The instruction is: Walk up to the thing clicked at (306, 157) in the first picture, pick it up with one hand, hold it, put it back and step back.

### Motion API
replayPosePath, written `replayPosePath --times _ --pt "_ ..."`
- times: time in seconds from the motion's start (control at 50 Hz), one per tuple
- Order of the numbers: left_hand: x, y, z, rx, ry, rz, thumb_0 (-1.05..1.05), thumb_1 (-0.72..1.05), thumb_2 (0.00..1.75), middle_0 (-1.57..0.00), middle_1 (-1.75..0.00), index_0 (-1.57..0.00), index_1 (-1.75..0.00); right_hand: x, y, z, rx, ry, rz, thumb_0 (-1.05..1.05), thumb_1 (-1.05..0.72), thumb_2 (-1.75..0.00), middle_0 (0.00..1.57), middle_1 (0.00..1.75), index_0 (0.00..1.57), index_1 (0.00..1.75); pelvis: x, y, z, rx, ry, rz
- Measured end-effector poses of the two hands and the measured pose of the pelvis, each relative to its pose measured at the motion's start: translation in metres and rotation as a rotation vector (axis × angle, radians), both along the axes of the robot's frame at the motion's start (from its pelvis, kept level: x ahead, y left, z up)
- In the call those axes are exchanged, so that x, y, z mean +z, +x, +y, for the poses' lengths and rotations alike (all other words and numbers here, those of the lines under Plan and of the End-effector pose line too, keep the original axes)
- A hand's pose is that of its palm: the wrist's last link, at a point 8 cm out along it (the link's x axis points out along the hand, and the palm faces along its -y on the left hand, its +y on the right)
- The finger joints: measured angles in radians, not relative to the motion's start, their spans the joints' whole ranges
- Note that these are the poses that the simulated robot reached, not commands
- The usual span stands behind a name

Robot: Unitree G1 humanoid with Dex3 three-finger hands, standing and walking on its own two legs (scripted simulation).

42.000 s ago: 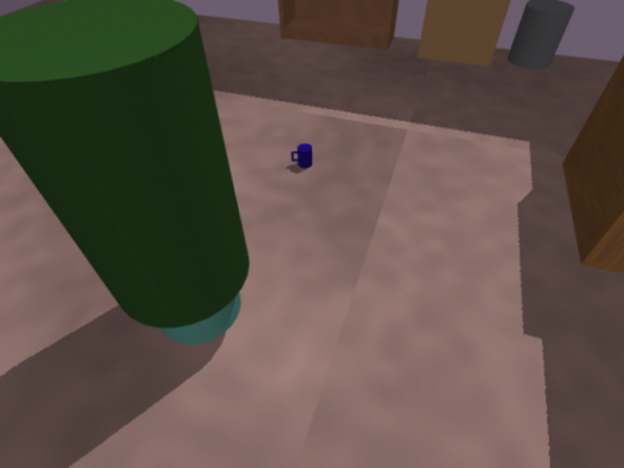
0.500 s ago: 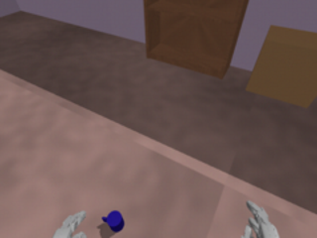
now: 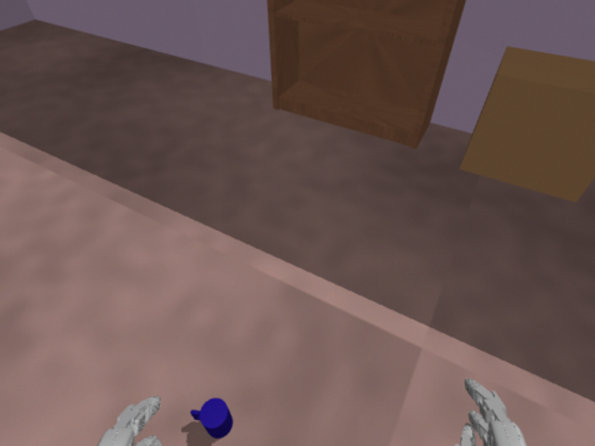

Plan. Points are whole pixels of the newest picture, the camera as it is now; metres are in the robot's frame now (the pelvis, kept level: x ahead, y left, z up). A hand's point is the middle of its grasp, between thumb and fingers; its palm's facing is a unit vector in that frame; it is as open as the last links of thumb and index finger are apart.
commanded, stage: home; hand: left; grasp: from above
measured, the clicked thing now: (211, 417) +0.39 +0.26 -0.66
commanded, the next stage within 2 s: stand in 0.32 s
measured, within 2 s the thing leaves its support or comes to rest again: neither
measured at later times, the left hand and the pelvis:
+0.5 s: hand out of the picture +0.16 +0.19 -0.07, palm faces +0.01 -0.96 -0.29, open 7.4 cm; pelvis -0.01 -0.01 +0.01, yaw +0 degrees
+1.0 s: hand out of the picture +0.03 +0.24 -0.11, palm faces +0.04 -0.95 -0.31, open 7.4 cm; pelvis -0.01 +0.01 +0.06, yaw +0 degrees
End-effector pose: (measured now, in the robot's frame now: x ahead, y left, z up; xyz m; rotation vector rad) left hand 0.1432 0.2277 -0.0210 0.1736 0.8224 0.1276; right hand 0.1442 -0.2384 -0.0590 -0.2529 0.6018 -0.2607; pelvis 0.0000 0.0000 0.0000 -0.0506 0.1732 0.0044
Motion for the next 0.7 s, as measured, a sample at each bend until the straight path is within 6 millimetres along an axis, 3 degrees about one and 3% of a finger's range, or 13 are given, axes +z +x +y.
replayPosePath --times 0.44,0.54,0.7 --pt "-0.002 0.0 -0.004 -0.015 0.026 -0.013 0.01 0.9 0.9 -0.2 -0.3 -0.2 -0.3 -0.003 0.001 -0.006 0.022 -0.014 0.027 0.02 -0.9 -0.9 0.2 0.3 0.21 0.3 0.0 -0.002 -0.005 0.002 0.007 -0.016" --pt "-0.028 0.0 0.017 -0.034 0.118 0.014 0.0 0.9 0.9 -0.2 -0.3 -0.2 -0.3 -0.02 -0.011 -0.016 0.141 -0.03 0.306 0.02 -0.9 -0.9 0.2 0.3 0.21 0.3 0.014 -0.008 -0.005 0.001 0.043 -0.103" --pt "-0.048 -0.042 0.049 0.043 0.132 0.198 0.0 0.9 0.9 -0.2 -0.3 -0.2 -0.3 -0.014 -0.044 -0.033 0.055 -0.005 0.459 0.02 -0.9 -0.9 0.2 0.3 0.21 0.3 0.032 -0.006 0.002 -0.001 0.049 -0.166"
